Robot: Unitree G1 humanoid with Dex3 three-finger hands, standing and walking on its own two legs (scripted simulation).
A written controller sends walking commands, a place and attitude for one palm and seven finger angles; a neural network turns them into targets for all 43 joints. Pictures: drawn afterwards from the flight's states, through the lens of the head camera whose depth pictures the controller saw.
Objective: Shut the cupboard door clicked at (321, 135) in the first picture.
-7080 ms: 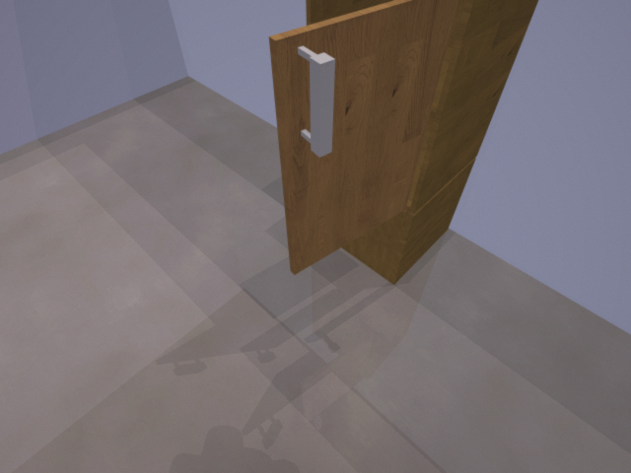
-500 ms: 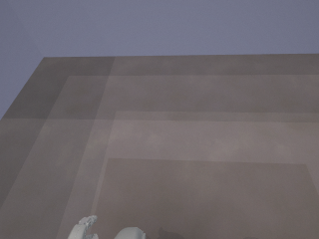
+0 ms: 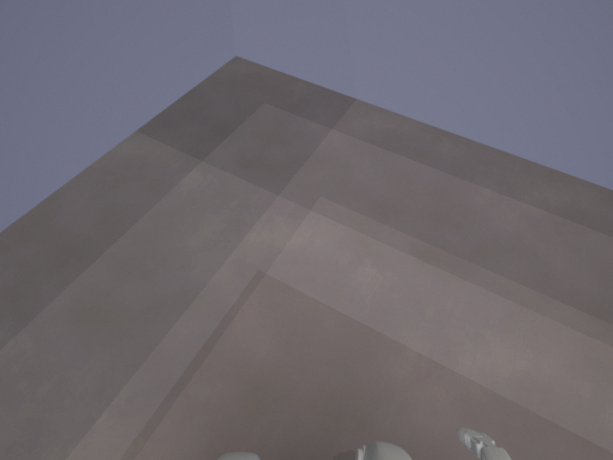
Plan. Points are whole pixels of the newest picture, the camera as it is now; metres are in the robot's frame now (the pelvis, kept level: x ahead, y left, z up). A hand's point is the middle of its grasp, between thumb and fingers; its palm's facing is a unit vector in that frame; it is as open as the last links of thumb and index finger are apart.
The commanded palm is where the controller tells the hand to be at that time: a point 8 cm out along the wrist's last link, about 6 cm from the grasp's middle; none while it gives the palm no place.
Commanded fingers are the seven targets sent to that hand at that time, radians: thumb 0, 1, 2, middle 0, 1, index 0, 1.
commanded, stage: walk to a spot facing it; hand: left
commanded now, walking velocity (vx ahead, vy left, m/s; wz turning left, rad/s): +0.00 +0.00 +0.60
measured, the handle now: out of the picture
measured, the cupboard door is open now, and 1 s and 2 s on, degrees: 80 80 80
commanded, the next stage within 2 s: none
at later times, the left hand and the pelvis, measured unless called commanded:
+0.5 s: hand out of the picture +0.04 +0.14 -0.14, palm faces +0.30 -0.92 -0.25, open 7.3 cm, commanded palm none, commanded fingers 0.00 0.90 0.90 -0.20 -0.30 -0.20 -0.30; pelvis +0.01 -0.06 +0.01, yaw +19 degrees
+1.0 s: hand out of the picture -0.01 +0.19 -0.15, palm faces +0.56 -0.78 -0.27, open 7.4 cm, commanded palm none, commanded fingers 0.00 0.90 0.90 -0.20 -0.30 -0.20 -0.30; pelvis +0.02 -0.05 +0.01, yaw +35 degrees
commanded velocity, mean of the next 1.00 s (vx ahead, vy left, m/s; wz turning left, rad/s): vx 0.00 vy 0.00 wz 0.60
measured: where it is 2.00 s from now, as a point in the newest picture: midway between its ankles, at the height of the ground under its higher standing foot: outside the picture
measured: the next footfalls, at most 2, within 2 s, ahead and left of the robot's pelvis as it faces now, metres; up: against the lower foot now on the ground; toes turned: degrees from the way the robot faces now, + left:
right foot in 0.24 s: +0.06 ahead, -0.16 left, +0.00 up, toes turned +6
left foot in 0.66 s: +0.00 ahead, +0.09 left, +0.00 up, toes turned +31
